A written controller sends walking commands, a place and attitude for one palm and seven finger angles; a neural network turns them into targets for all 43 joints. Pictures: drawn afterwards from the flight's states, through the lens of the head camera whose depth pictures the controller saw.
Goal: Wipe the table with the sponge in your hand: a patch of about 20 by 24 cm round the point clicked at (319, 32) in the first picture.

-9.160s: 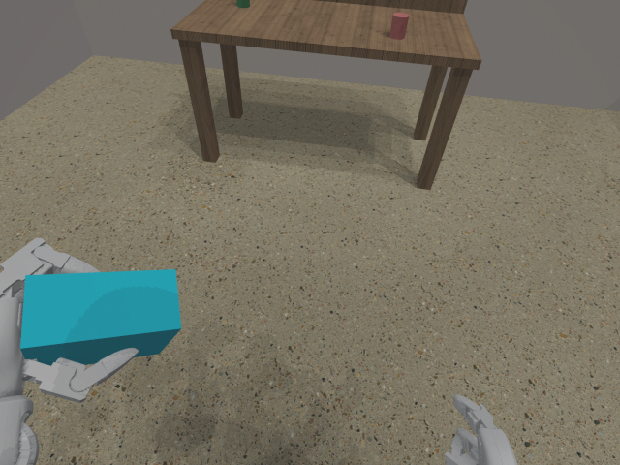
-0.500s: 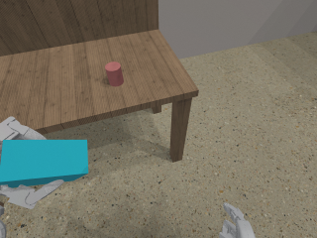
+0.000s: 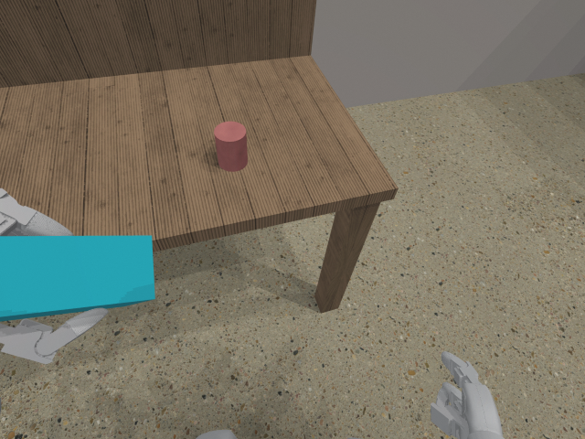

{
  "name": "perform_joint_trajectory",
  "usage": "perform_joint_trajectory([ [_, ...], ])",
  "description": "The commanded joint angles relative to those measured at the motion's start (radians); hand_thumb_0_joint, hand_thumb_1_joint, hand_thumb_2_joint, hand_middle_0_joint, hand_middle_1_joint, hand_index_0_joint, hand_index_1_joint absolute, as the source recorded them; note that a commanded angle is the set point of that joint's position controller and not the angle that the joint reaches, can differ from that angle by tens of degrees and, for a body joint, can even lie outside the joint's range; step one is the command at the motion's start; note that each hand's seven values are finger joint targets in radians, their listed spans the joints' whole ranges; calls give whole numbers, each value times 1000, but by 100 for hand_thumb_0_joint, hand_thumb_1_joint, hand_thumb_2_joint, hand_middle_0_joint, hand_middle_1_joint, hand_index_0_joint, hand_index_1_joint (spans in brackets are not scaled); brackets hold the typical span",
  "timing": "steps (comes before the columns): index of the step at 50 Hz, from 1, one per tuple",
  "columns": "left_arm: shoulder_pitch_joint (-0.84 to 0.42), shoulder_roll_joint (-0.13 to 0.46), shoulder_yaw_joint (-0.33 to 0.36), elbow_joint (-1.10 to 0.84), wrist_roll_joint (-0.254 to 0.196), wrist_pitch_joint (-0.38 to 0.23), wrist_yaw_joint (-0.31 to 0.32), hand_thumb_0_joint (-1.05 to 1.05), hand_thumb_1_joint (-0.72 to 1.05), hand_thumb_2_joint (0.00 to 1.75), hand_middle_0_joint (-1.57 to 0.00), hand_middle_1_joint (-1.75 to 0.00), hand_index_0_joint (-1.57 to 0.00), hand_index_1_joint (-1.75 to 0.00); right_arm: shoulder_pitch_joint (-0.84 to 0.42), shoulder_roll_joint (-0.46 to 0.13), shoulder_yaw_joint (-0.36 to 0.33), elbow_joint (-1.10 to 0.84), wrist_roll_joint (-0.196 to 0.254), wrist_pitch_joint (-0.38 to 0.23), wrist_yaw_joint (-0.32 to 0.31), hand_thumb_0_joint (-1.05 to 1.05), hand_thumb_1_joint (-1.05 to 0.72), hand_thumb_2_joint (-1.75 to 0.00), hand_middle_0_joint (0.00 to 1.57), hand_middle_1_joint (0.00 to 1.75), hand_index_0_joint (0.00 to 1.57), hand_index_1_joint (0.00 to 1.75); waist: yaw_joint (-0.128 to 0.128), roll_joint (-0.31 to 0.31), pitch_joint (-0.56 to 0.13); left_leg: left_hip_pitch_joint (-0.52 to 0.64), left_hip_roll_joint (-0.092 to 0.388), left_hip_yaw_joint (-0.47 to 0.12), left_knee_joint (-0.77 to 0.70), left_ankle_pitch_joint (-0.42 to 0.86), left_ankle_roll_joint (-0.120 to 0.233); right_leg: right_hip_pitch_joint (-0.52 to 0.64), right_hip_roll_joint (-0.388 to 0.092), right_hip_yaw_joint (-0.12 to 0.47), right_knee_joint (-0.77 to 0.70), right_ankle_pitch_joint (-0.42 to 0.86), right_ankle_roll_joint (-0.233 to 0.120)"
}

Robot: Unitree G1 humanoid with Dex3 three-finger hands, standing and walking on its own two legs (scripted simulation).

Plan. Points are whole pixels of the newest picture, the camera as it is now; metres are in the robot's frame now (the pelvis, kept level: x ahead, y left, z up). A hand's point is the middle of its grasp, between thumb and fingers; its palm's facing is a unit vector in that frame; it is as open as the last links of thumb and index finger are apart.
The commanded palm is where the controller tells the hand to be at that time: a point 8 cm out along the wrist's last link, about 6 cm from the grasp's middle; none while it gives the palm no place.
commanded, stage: take the last steps up to it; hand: left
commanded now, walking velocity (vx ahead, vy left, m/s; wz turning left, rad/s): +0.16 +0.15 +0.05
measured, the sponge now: (93, 277) +0.24 +0.22 +0.16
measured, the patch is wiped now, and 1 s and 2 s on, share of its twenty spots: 0.00 0.00 0.00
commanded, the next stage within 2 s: come to a stop and stand still in 0.06 s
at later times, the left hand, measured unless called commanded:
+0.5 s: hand (41, 266) +0.24 +0.26 +0.16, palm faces +0.39 -0.85 -0.37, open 10.1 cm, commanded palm +0.18 +0.31 +0.19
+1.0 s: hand (16, 310) +0.20 +0.26 +0.16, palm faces +0.38 -0.85 -0.36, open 10.1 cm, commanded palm +0.14 +0.31 +0.19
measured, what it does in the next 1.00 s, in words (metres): steps on the spot: right foot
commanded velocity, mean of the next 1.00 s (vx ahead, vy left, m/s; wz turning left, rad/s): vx -0.01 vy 0.00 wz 0.01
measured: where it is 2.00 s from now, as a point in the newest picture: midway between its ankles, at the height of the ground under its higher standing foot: outside the picture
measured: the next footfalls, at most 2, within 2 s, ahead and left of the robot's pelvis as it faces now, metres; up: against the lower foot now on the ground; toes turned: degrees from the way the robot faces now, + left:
right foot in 0.24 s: +0.07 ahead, -0.06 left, +0.00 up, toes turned -7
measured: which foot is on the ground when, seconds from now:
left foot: down 0.00-1.00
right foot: up 0.00-0.22, down 0.24-1.00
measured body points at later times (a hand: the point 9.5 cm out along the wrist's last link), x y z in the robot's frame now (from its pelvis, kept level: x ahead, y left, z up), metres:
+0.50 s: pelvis +0.02 +0.03 +0.01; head +0.03 +0.03 +0.46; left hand +0.21 +0.31 +0.18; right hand +0.19 -0.21 -0.08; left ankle +0.03 +0.15 -0.73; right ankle +0.03 -0.06 -0.73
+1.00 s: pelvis -0.02 +0.03 +0.01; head -0.02 +0.03 +0.46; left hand +0.17 +0.31 +0.18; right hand +0.13 -0.20 -0.08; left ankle +0.03 +0.14 -0.73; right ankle +0.03 -0.06 -0.72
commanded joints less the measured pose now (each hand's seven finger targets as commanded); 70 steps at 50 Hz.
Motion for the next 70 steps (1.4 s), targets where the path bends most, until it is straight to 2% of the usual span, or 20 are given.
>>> perform_joint_trajectory([
  [1,-43,113,89,-248,-12,-55,9,0,10,130,-120,-160,-120,-160,-20,-130,-25,-114,13,-70,13,0,-90,-90,20,30,20,30,-5,319,-196,212,238,-263,-240,334,177,-173,7,-17,68,59,4],
  [6,20,93,61,-276,-28,-29,0,0,10,130,-120,-160,-120,-160,-21,-116,6,-113,13,-96,18,0,-90,-90,20,30,20,30,-2,305,-214,136,204,-206,-257,253,134,10,61,-86,-227,123,8],
  [10,18,109,96,-183,-31,4,7,0,10,130,-120,-160,-120,-160,-20,-115,21,-111,6,-75,0,0,-90,-90,20,30,20,30,4,151,-218,111,204,-205,-186,199,77,144,74,-73,-501,261,0],
  [14,-48,92,78,-82,-42,26,5,0,10,130,-120,-160,-120,-160,-10,-89,33,-119,15,-52,1,0,-90,-90,20,30,20,30,-28,-148,-219,1,-1,-78,68,-41,-52,219,-190,292,-621,808,-132],
  [15,-56,70,50,-63,-46,31,1,0,10,130,-120,-160,-120,-160,-13,-104,24,-115,16,-50,10,0,-90,-90,20,30,20,30,-21,-205,-195,-21,-16,-108,143,-148,-60,215,-234,304,-631,867,-172],
  [20,-80,89,45,-158,-18,23,15,0,10,130,-120,-160,-120,-160,-55,-78,57,-118,3,-39,-13,0,-90,-90,20,30,20,30,-9,-34,-233,32,-26,-102,-89,14,-47,316,-115,91,-503,1003,-102],
  [23,-58,95,35,-254,-23,12,19,0,10,130,-120,-160,-120,-160,-54,-111,37,-148,1,-41,-26,0,-90,-90,20,30,20,30,7,183,-257,175,125,-225,-161,543,-8,211,12,23,-443,634,-29],
  [24,-17,90,30,-243,-27,10,13,0,10,130,-120,-160,-120,-160,-38,-129,24,-154,7,-42,-21,0,-90,-90,20,30,20,30,12,206,-236,155,155,-246,-185,470,3,187,32,35,-472,421,-31],
  [27,17,131,84,-269,-21,3,15,0,10,130,-120,-160,-120,-160,-51,-119,33,-157,-12,-38,-19,0,-90,-90,20,30,20,30,12,302,-177,48,171,-278,-234,433,17,205,65,14,-469,331,-28],
  [34,11,64,40,-134,-36,11,12,0,10,130,-120,-160,-120,-160,-24,-128,28,-150,1,-51,-17,0,-90,-90,20,30,20,30,3,163,-191,-4,91,-188,-199,88,-26,250,34,73,-579,472,-37],
  [41,-109,64,-9,-115,-28,43,12,0,10,130,-120,-160,-120,-160,-40,-120,36,-126,-6,-51,-25,0,-90,-90,20,30,20,30,-7,17,-117,66,19,-160,-125,-112,-25,43,-37,168,-762,103,-60],
  [49,-105,89,18,-165,-14,39,24,0,10,130,-120,-160,-120,-160,-44,-124,42,-134,-12,-56,-31,0,-90,-90,20,30,20,30,7,184,-112,-34,63,-238,-299,-198,-6,169,48,71,-665,138,-36],
  [59,-16,59,8,-132,-27,34,19,0,10,130,-120,-160,-120,-160,-25,-123,37,-127,-3,-70,-20,0,-90,-90,20,30,20,30,4,95,-184,22,40,-193,-196,2,-23,200,19,103,-664,355,-44],
  [60,-1065,912,617,-375,112,-60,-3,0,10,130,-120,-160,-120,-160,117,-164,-6,-112,-33,-116,-17,0,-90,-90,20,30,20,30,32,-106,-20,-36,17,-120,-18,5,-15,13,-31,189,-810,436,73],
  [61,-518,308,215,198,23,-20,-48,0,10,130,-120,-160,-120,-160,57,-46,41,-53,-9,-109,-14,0,-90,-90,20,30,20,30,17,-109,-241,82,-70,-128,19,-6,-5,76,-105,167,-743,320,-54],
  [62,-359,267,229,83,-18,-13,-31,0,10,130,-120,-160,-120,-160,-17,-91,29,-119,9,-112,-4,0,-90,-90,20,30,20,30,59,-2,-225,123,-55,-134,-34,0,-14,77,-87,270,-745,301,-85],
  [63,-308,123,88,197,-17,-12,-48,0,10,130,-120,-160,-120,-160,8,-97,24,-139,12,-129,-6,0,-90,-90,20,30,20,30,46,46,-204,117,-43,-115,-59,-23,-22,81,-100,267,-754,248,-85],
  [65,-223,90,33,46,-41,-32,-60,0,10,130,-120,-160,-120,-160,10,-124,26,-127,7,-146,15,0,-90,-90,20,30,20,30,53,144,-206,144,-39,-139,-153,-36,-14,120,-52,204,-733,204,-58],
  [67,-149,0,-66,-19,-41,-28,-72,0,10,130,-120,-160,-120,-160,-26,-117,30,-142,12,-156,32,0,-90,-90,20,30,20,30,48,154,-193,164,-9,-170,-212,-67,0,102,4,160,-706,143,-40],
  [70,-135,52,-26,-78,-12,-8,-54,0,10,130,-120,-160,-120,-160,-33,-132,35,-165,7,-151,33,0,-90,-90,20,30,20,30,46,87,-138,11,28,-223,-305,-180,7,181,68,94,-659,178,-32],
])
